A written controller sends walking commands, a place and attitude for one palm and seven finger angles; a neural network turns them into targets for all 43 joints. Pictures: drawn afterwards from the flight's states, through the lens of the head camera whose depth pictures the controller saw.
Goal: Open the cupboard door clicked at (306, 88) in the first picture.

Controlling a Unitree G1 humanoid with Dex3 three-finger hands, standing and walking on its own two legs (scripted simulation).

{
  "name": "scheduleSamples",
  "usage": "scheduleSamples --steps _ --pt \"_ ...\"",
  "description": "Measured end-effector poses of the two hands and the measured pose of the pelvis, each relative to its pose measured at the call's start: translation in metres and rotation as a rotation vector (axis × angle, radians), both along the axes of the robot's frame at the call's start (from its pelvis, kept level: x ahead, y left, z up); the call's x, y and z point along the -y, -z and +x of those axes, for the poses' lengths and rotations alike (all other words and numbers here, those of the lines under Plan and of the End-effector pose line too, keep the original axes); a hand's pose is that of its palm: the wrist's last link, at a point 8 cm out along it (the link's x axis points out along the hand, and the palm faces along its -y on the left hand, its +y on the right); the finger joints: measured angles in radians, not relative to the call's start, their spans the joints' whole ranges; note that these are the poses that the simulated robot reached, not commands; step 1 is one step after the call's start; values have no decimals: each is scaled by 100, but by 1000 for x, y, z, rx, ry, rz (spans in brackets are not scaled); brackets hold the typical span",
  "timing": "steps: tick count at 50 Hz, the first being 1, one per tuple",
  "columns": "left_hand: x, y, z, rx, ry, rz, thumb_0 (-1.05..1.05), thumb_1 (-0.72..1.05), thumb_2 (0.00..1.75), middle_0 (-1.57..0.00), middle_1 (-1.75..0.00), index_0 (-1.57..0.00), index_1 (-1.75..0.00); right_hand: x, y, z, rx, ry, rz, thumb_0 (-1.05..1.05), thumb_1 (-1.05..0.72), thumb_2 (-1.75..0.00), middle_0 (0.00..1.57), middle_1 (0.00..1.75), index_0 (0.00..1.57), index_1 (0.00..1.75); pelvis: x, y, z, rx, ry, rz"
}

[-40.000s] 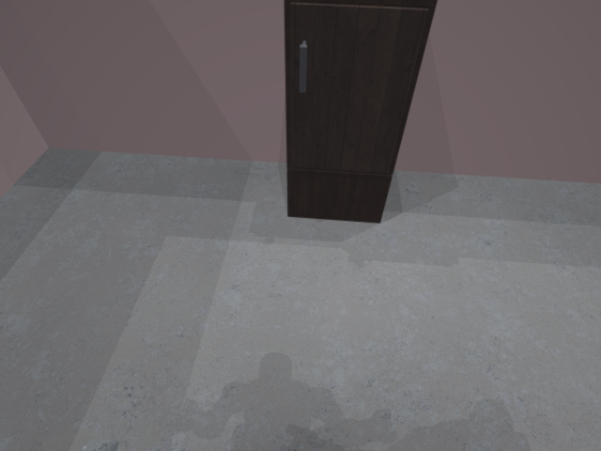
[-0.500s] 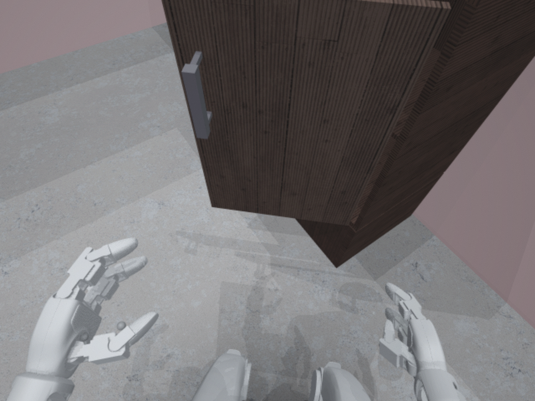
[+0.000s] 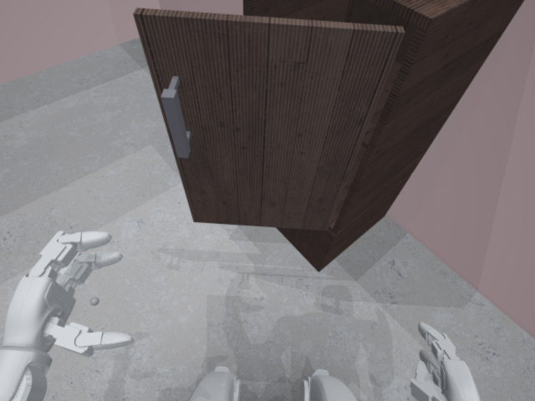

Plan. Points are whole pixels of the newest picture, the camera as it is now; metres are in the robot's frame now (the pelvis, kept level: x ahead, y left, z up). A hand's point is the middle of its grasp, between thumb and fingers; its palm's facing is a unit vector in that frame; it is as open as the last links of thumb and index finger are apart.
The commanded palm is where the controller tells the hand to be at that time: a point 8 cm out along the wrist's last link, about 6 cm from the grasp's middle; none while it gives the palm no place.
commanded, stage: raise the hand with hooked fingers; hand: left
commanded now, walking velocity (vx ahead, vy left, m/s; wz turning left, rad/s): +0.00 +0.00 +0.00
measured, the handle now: (179, 119) +0.57 +0.20 +0.06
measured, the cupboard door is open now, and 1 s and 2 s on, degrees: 47 47 47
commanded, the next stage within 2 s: move the hooked fingers beside the handle in 0.94 s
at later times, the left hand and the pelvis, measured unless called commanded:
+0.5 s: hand (60, 252) +0.29 +0.29 +0.07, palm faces +0.02 -1.00 -0.04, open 14.0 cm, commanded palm +0.26 +0.33 +0.07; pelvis +0.00 +0.02 +0.01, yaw +0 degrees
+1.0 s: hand (67, 251) +0.29 +0.29 +0.06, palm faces +0.02 -1.00 -0.04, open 14.0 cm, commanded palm +0.27 +0.33 +0.07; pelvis +0.00 +0.02 +0.01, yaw +0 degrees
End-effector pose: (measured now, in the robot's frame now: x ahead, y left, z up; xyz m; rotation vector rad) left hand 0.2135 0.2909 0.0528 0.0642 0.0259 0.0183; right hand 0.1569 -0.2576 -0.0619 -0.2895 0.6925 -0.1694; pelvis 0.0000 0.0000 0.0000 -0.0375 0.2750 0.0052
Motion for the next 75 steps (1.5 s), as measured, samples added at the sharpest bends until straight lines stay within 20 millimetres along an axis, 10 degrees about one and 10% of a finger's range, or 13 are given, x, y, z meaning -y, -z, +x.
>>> scheduleSamples --steps 12,26,56,75 --pt "-31 -9 20 -4 -13 -7 -1 -46 31 -30 -117 -30 -117 -35 -4 10 9 -85 44 1 -90 -90 20 30 21 30 -9 -7 -1 13 -7 -10" --pt "-57 -18 56 -1 -4 -23 -1 -49 30 -30 -120 -30 -120 -26 -3 -14 -81 -36 5 1 -90 -90 20 30 21 30 -16 -12 1 6 2 -13" --pt "-48 -14 59 -11 -3 -20 -1 -50 30 -30 -120 -30 -120 -26 -2 -3 -77 -41 19 1 -90 -90 20 30 21 30 -13 -12 5 -4 4 -9" --pt "-46 -13 117 -5 4 -40 -1 -49 30 -30 -120 -30 -120 -7 9 -38 -191 34 -6 1 -90 -90 20 30 21 30 -8 -9 3 -31 19 -6"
